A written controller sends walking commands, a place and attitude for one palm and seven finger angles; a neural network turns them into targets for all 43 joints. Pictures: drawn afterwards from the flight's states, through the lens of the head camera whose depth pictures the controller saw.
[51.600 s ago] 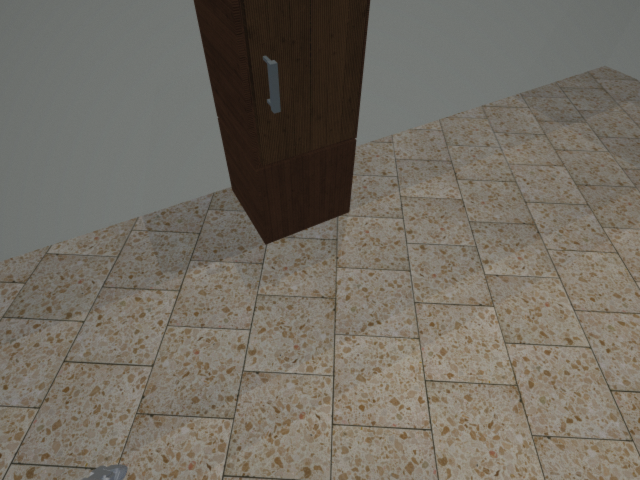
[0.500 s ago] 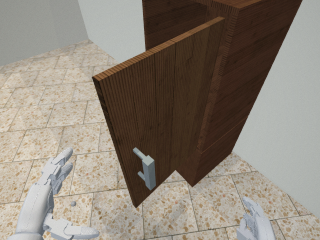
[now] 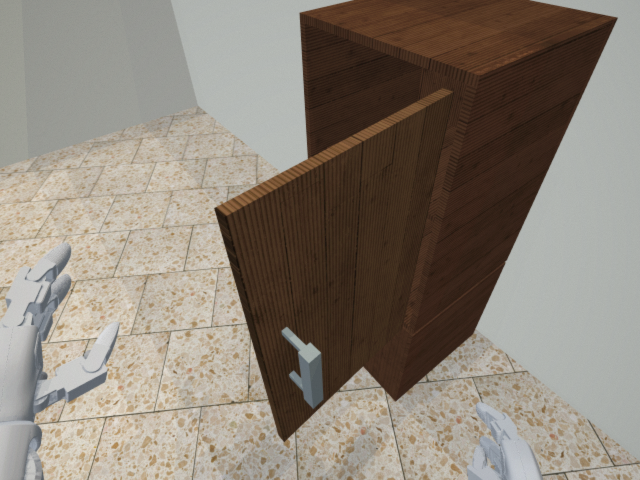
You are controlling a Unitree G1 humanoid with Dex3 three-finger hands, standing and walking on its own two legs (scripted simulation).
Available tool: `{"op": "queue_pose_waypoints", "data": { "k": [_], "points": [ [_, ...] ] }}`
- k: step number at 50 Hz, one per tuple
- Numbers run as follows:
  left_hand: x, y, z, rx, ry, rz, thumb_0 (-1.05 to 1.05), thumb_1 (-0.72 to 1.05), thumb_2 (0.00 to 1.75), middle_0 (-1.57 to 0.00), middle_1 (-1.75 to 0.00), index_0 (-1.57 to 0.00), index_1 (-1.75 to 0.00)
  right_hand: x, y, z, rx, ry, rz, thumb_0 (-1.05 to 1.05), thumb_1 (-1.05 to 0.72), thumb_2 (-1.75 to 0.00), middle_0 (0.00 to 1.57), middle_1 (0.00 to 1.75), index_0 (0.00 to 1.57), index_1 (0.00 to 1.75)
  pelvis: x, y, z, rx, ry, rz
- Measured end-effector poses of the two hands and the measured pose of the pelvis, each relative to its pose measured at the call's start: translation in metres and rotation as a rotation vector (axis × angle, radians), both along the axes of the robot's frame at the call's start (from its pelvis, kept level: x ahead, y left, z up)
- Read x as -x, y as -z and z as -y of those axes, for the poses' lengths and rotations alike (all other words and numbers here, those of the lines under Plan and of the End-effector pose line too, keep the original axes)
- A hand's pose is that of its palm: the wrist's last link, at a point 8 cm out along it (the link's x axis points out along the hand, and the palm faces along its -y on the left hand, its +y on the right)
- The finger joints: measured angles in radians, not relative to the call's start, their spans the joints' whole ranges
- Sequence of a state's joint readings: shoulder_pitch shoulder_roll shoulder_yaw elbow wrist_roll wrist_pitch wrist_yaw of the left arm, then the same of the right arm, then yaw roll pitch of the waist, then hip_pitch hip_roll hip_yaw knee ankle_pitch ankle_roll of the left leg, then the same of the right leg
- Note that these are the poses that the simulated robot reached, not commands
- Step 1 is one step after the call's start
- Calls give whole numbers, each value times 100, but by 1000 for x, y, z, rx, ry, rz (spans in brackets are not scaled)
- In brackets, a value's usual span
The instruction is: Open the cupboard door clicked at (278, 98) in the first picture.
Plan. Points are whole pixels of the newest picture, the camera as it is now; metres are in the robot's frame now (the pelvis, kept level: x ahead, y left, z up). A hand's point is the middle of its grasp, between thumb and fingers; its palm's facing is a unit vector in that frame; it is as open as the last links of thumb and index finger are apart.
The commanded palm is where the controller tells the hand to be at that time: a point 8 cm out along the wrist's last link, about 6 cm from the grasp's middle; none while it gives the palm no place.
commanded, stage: draw the hand back to the body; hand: left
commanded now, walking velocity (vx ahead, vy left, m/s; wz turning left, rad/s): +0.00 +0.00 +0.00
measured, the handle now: (302, 368) +0.29 +0.07 -0.05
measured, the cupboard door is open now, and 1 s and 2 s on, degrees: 96 96 96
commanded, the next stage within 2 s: step back with the hand held close in 0.44 s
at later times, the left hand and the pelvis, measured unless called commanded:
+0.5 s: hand (80, 350) +0.18 +0.25 +0.16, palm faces +0.45 -0.80 -0.40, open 7.5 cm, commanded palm +0.13 +0.29 +0.17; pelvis -0.01 -0.01 +0.01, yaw -1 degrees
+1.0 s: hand (54, 374) +0.16 +0.26 +0.16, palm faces +0.34 -0.78 -0.52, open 7.4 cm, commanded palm +0.10 +0.30 +0.18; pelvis -0.05 +0.01 +0.00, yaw -3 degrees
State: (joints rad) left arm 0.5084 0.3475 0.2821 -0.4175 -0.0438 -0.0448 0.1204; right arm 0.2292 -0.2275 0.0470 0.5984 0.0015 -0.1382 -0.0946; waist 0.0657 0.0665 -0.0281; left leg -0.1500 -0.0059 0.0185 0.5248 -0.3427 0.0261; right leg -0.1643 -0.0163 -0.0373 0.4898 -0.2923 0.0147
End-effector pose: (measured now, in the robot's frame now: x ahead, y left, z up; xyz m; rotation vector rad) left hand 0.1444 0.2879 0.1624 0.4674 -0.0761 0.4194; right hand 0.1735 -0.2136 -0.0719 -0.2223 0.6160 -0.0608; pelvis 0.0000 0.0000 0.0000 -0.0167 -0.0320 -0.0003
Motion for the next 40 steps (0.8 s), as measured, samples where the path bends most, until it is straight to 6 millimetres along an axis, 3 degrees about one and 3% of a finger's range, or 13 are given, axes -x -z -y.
{"op": "queue_pose_waypoints", "data": {
  "k": [7,14,29,32,40],
  "points": [
    [0,-26,-10,-45,-30,92,1,72,83,-21,-30,-20,-30,-2,-3,5,0,-1,-5,1,-90,-90,20,30,20,30,2,-4,2,-3,5,22],
    [0,-13,-2,2,-23,45,1,84,88,-21,-30,-20,-30,4,-1,11,0,7,-31,1,-90,-90,20,30,20,30,5,-6,6,-5,10,31],
    [6,-16,3,-2,-21,57,2,88,90,-21,-30,-21,-30,13,-1,17,2,17,-33,1,-90,-90,20,30,20,30,11,-8,12,-4,13,51],
    [3,-24,0,-43,-11,88,2,88,90,-22,-30,-21,-30,14,-3,18,6,23,-40,1,-90,-90,20,30,20,30,14,-8,12,3,12,28],
    [-2,-20,2,-104,80,23,2,89,90,-21,-30,-21,-30,30,-5,30,30,115,-73,1,-90,-90,20,30,20,30,26,-8,2,-4,38,-31]
  ]
}}
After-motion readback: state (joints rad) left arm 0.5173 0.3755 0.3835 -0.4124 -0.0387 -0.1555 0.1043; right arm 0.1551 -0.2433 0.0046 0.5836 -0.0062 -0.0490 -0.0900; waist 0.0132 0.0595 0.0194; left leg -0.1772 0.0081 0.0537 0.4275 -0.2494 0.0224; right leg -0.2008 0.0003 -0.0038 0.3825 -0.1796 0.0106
